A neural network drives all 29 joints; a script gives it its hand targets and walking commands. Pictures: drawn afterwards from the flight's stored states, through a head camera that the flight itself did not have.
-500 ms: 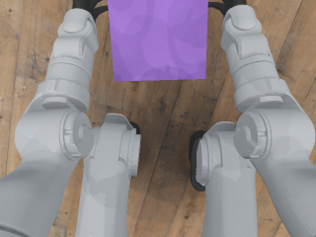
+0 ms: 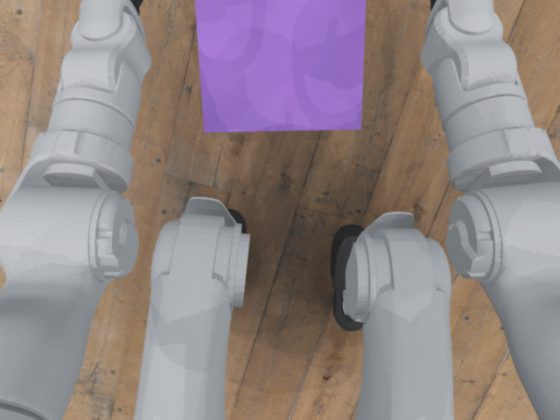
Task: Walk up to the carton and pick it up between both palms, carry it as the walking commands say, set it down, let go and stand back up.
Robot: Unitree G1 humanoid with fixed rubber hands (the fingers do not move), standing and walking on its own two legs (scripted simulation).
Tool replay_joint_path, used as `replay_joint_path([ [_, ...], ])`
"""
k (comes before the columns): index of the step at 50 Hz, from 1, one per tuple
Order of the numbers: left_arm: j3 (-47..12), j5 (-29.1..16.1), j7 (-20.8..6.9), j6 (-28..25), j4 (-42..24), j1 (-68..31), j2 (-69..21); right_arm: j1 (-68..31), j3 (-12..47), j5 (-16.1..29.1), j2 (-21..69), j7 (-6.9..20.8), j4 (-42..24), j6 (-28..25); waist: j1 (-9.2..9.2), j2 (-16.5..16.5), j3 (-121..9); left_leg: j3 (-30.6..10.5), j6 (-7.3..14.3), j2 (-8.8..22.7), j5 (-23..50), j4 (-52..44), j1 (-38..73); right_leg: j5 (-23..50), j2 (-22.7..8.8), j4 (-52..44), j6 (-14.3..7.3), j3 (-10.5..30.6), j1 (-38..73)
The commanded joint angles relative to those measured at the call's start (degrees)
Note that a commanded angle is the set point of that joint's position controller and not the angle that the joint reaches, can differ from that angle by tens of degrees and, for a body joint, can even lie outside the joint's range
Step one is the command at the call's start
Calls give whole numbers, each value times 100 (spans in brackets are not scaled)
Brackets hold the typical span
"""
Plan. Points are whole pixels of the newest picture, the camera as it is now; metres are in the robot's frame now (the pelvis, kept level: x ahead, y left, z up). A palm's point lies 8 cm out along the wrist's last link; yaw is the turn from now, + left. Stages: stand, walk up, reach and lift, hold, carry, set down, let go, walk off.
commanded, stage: set down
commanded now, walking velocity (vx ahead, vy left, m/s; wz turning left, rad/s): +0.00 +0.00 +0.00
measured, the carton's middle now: (280, 18) +0.55 +0.04 -0.27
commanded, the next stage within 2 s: let go in 1.20 s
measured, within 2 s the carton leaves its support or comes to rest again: neither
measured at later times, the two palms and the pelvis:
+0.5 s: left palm out of the picture +0.53 +0.21 +0.00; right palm out of the picture +0.56 -0.13 +0.00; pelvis +0.01 +0.00 +0.11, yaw +0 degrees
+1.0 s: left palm out of the picture +0.52 +0.22 +0.15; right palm out of the picture +0.56 -0.14 +0.14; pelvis +0.04 +0.01 +0.24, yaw +0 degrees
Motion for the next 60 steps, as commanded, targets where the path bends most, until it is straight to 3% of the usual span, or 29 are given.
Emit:
replay_joint_path([
  [1, 106, 72, 67, 26, -880, -1206, 630, -1387, -92, -49, -499, -50, -912, -15, 234, -150, -7973, 650, 32, -14, 2244, -1114, 4330, 1797, -29, -1269, -15, -613, 3466],
  [9, 402, 375, 53, 197, -1103, -811, 360, -992, -429, -383, -338, -18, -959, 128, 134, -115, -7579, 711, -21, -104, 1906, -1824, 4022, 1606, 16, -1964, -14, -601, 3368],
  [20, 686, 629, -55, 351, -1440, -413, 220, -712, -693, -651, -124, 20, -1207, 314, 145, -202, -7959, 801, -53, -194, 1886, -2878, 4252, 1653, 87, -3037, 53, -601, 3979],
  [31, 850, 850, -171, 498, -1978, 108, 90, -231, -825, -875, 16, 100, -1747, 483, 148, -237, -8418, 786, -52, -271, 2460, -3911, 5188, 2126, 159, -4102, 102, -617, 4931],
  [46, 921, 1101, -333, 389, -2123, 818, -218, 586, -1009, -1062, 136, 377, -1782, 295, 97, -118, -8099, 560, -2, -227, 3463, -5506, 6746, 2924, 100, -5735, 86, -482, 5851],
  [54, 1030, 1281, -440, 310, -2114, 1054, -374, 831, -1150, -1238, 234, 522, -1757, 219, 103, -145, -7670, 494, 60, -198, 3585, -6448, 7415, 3029, 38, -6681, 71, -384, 6502],
  [60, 1286, 1679, -530, 230, -1857, 1090, -600, 861, -1422, -1608, 375, 639, -1391, 117, 47, -123, -6837, 461, 43, -176, 3158, -6940, 7379, 2718, -3, -7132, 38, -427, 6446],
])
